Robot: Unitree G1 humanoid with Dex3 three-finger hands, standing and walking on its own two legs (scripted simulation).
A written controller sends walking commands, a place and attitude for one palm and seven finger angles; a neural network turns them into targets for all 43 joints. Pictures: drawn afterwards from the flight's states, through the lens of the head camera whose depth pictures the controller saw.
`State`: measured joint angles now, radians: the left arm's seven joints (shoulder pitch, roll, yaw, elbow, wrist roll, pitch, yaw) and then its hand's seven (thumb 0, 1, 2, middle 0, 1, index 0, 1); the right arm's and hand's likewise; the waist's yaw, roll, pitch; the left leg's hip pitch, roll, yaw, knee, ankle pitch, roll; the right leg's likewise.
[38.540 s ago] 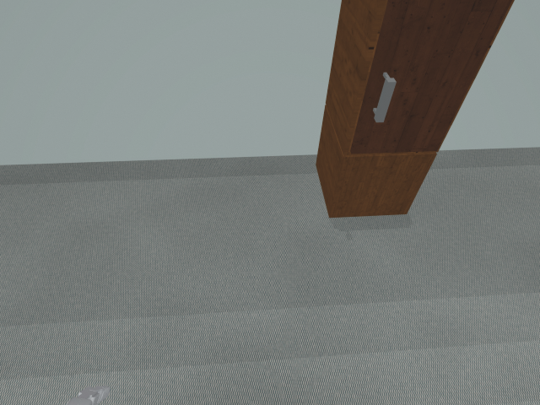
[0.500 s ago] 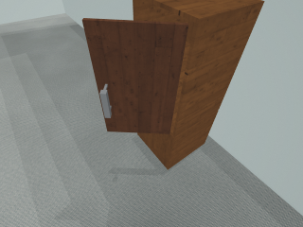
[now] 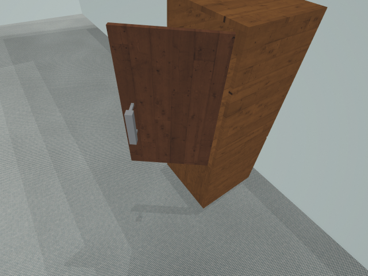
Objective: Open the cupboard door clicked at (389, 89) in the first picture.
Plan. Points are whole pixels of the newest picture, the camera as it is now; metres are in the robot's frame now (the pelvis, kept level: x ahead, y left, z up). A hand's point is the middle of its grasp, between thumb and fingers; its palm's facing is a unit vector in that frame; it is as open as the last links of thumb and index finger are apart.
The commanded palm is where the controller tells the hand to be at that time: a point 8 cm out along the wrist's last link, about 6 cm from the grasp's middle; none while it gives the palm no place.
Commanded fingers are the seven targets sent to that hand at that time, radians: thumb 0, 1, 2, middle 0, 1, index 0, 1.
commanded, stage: look again from close up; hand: left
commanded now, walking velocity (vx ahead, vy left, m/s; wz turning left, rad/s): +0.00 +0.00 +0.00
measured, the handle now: (132, 123) +0.63 +0.23 -0.09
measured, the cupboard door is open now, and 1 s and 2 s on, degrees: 52 52 52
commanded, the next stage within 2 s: shuffle to correct the standing spot in 0.20 s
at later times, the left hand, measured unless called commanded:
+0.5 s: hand out of the picture +0.00 +0.16 -0.18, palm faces +0.04 -0.99 -0.16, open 7.3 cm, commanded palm none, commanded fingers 0.00 0.90 0.90 -0.20 -0.30 -0.20 -0.30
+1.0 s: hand out of the picture +0.16 +0.20 -0.18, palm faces +0.04 -0.98 -0.18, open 7.2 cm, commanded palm none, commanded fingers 0.00 0.90 0.90 -0.20 -0.30 -0.20 -0.30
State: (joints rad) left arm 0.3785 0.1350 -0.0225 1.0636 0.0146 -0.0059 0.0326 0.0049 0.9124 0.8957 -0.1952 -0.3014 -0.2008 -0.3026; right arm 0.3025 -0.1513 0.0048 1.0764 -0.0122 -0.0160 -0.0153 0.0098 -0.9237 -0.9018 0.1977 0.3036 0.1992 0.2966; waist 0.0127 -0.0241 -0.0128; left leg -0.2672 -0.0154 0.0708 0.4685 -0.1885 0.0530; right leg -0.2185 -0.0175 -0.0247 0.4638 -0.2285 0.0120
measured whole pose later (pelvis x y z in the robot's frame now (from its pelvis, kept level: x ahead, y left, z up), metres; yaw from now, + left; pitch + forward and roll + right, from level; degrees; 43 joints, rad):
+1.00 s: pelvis +0.12 +0.02 +0.01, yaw +1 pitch +0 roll -1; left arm 0.22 0.18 0.04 1.02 0.02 0.02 0.04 0.02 0.95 0.90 -0.19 -0.30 -0.20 -0.30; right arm 0.38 -0.05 0.03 1.12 -0.02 -0.05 -0.04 0.00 -0.91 -0.90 0.20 0.30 0.20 0.30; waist -0.01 -0.04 0.07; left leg -0.07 -0.03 0.10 0.37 -0.29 0.07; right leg -0.46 -0.04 -0.05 0.80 -0.25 0.00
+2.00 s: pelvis +0.04 +0.03 +0.00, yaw +0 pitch -2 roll +0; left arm 0.36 0.12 -0.02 1.09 0.01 0.01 0.03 0.01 0.91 0.90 -0.20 -0.30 -0.20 -0.30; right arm 0.30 -0.14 0.00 1.11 -0.01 0.01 -0.01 0.00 -0.92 -0.90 0.20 0.30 0.20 0.30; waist 0.01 -0.02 0.02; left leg -0.25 0.00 0.05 0.42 -0.13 0.02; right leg -0.17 0.00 -0.02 0.44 -0.24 -0.01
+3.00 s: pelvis +0.08 +0.03 +0.00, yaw +0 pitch +0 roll +1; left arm 0.46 0.19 0.05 0.41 -0.09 0.00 0.08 0.02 0.90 0.89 -0.20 -0.31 -0.21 -0.31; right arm 0.30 -0.21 0.00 0.92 0.03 -0.16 -0.05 0.01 -0.91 -0.90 0.20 0.30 0.20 0.30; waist 0.01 -0.03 -0.01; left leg -0.28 -0.02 0.06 0.52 -0.24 0.03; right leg -0.19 -0.02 -0.01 0.54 -0.35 0.00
